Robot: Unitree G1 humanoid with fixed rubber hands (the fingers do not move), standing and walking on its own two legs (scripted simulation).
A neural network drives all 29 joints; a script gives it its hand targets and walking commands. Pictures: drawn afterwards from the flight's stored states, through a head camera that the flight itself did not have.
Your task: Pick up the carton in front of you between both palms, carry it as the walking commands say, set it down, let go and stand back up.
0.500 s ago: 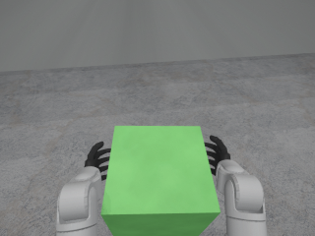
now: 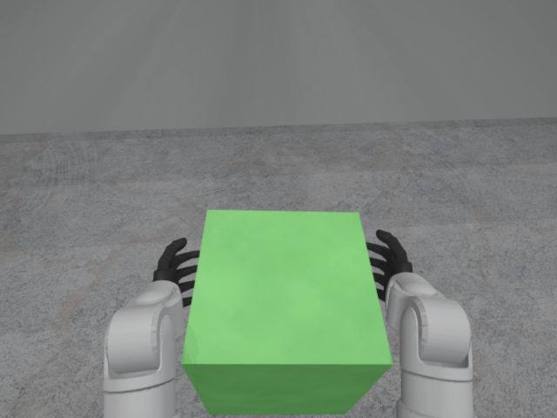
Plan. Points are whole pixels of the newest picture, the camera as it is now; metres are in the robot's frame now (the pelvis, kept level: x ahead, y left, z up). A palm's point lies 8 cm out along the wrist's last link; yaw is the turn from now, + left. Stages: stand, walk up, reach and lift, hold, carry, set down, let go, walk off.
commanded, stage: carry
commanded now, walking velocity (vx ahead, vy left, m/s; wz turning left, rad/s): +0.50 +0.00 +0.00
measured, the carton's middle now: (280, 318) +0.26 +0.00 +0.02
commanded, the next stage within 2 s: none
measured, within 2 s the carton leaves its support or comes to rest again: neither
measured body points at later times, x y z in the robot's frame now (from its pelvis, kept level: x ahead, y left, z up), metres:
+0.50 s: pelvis +0.33 -0.02 +0.00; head +0.32 -0.03 +0.45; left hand +0.61 +0.13 +0.09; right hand +0.61 -0.17 +0.09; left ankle +0.13 +0.09 -0.68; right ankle +0.42 -0.11 -0.73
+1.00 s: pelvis +0.60 +0.00 +0.01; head +0.62 +0.02 +0.46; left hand +0.88 +0.15 +0.06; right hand +0.89 -0.15 +0.07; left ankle +0.67 +0.08 -0.73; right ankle +0.51 -0.11 -0.71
